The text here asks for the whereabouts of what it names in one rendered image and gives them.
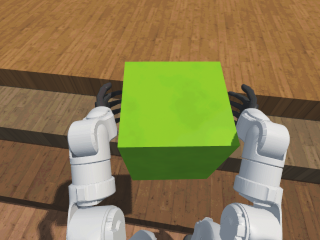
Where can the right robot forearm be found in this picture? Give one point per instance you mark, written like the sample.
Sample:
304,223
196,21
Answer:
264,153

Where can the robot thigh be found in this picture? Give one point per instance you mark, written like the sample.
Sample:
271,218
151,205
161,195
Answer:
206,230
143,235

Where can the robot right thigh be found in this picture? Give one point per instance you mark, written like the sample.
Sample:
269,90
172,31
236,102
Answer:
206,230

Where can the robot right upper arm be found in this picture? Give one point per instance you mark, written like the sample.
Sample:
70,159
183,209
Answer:
247,222

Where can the robot left thigh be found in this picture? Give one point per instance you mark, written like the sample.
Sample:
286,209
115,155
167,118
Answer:
143,235

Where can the robot left hand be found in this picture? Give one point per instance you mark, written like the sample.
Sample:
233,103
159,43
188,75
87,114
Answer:
102,99

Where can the robot right hand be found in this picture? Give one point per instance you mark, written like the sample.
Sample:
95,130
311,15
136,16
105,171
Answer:
250,102

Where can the robot left upper arm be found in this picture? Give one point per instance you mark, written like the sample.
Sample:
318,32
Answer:
97,223

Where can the left robot forearm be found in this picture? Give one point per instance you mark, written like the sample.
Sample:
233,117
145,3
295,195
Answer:
89,155

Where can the carton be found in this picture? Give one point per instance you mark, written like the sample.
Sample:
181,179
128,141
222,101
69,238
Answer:
176,121

